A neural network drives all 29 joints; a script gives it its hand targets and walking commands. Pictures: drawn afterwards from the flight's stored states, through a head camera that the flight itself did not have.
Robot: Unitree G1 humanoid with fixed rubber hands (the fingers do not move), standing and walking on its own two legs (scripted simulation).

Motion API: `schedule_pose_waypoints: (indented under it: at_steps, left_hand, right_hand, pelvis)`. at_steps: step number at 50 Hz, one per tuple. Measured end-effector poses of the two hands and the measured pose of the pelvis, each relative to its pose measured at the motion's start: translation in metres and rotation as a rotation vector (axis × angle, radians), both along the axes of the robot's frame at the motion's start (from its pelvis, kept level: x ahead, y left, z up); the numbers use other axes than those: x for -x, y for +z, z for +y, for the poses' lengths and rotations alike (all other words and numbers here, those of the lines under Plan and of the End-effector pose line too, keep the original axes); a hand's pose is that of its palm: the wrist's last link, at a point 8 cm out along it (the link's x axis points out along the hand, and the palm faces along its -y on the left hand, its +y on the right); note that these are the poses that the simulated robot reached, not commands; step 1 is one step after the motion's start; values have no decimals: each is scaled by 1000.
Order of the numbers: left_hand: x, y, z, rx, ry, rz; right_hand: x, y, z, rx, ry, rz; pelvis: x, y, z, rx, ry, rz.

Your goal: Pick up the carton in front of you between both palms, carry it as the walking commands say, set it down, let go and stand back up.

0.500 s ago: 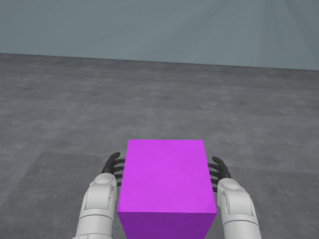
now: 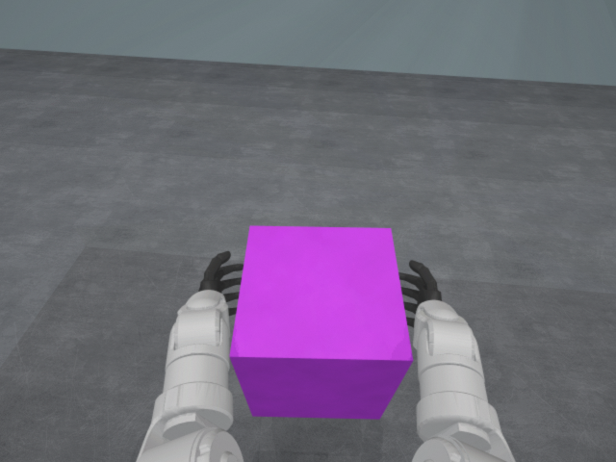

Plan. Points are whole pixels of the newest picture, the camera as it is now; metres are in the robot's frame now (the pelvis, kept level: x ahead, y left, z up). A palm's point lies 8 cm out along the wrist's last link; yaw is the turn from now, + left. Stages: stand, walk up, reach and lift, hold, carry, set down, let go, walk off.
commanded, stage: set down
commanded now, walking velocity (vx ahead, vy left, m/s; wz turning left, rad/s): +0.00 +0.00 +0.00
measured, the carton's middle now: (318, 327) +0.35 +0.01 -0.04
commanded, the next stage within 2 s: none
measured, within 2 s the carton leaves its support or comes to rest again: neither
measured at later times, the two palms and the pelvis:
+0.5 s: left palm (242, 335) +0.40 +0.15 -0.16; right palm (400, 342) +0.40 -0.15 -0.17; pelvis -0.01 -0.01 -0.10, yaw -2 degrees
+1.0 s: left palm (249, 357) +0.43 +0.15 -0.31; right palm (380, 351) +0.46 -0.15 -0.32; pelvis -0.04 +0.00 -0.23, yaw -1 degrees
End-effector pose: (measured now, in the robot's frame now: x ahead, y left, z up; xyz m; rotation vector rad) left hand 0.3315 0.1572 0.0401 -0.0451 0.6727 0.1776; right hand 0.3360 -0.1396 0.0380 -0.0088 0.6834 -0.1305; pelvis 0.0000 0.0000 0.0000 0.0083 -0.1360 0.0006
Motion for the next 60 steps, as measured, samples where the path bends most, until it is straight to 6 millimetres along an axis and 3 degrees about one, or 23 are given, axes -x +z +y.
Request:
schedule_pose_waypoints:
  at_steps: [5,10,14,17,25,31,48,60]
  left_hand:
    - [-14,-39,-1,-27,2,25]
    - [-20,-97,-2,-56,0,27]
    - [-24,-145,-3,-51,12,14]
    - [-31,-171,-4,-37,22,-12]
    - [-65,-200,-12,-4,20,-53]
    - [-73,-226,-10,-2,45,-12]
    - [-95,-341,-6,-1,95,-8]
    - [-107,-410,-5,-21,129,24]
  right_hand:
    - [-19,-41,-1,18,32,24]
    - [-29,-101,-2,34,65,25]
    - [-35,-150,-3,24,71,12]
    - [-42,-176,-4,9,62,-12]
    - [-68,-205,-12,-17,12,-50]
    - [-83,-232,-10,-18,37,-8]
    - [-125,-343,-6,8,113,-5]
    - [-152,-413,-3,20,173,23]
  pelvis:
    - [5,-8,-4,-2,-1,118]
    - [11,-21,-7,-1,1,278]
    - [14,-39,-9,-3,-1,419]
    - [14,-56,-10,-7,-12,517]
    - [12,-99,-6,-9,-28,662]
    - [13,-123,-4,-18,-34,734]
    - [35,-216,1,-26,-28,880]
    - [47,-268,-3,-53,-29,894]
